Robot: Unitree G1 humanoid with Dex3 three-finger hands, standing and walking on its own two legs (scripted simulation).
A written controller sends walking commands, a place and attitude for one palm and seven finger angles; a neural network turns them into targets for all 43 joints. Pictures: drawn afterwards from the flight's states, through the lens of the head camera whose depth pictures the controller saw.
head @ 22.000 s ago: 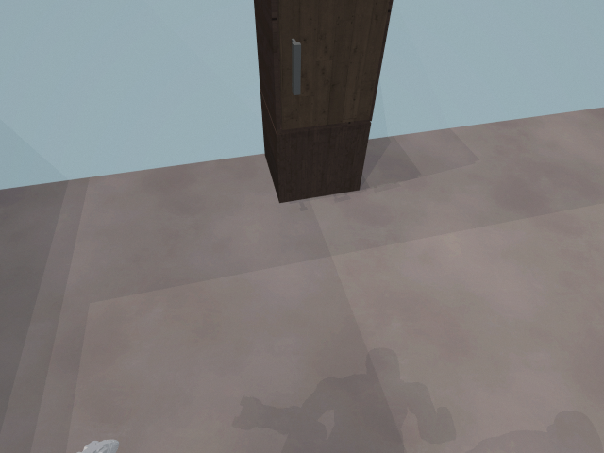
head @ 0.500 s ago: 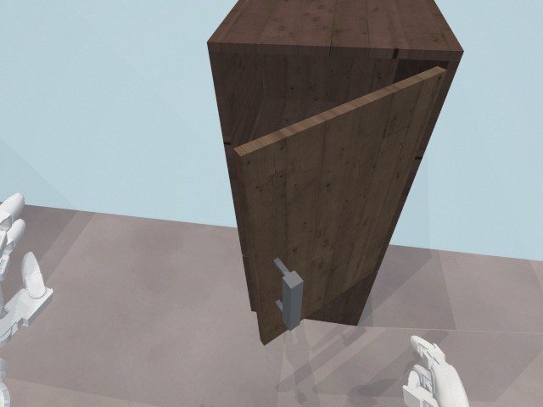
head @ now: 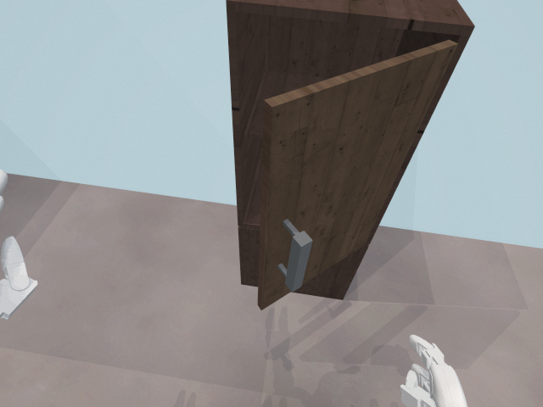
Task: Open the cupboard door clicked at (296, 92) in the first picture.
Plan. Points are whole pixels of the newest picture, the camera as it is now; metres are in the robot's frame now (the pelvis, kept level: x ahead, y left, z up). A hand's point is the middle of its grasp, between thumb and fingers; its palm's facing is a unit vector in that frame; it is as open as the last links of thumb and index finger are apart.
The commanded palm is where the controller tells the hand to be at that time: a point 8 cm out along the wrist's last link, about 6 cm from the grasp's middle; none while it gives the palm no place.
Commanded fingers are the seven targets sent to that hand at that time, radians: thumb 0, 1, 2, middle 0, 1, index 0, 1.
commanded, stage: step back with the hand held close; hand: left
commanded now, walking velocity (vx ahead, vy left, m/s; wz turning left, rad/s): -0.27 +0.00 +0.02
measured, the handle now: (290, 256) +0.40 -0.01 -0.08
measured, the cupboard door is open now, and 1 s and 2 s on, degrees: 42 42 42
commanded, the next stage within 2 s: stop stepping back and stand still in 0.82 s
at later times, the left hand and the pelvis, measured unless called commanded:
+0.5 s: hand out of the picture +0.15 +0.28 +0.18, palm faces +0.48 -0.74 -0.48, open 7.4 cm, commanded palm +0.09 +0.30 +0.19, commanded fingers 0.00 0.90 0.90 -0.20 -0.30 -0.20 -0.30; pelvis -0.04 +0.00 +0.00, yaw +1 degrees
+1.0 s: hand out of the picture +0.04 +0.20 +0.16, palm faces +0.27 -0.83 -0.48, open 7.4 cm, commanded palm -0.03 +0.25 +0.19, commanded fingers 0.00 0.90 0.90 -0.20 -0.30 -0.20 -0.30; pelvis -0.19 -0.04 +0.02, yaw -4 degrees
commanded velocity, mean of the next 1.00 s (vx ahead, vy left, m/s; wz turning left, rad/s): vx -0.33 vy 0.00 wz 0.03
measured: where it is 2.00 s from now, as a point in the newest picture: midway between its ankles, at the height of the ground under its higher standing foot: outside the picture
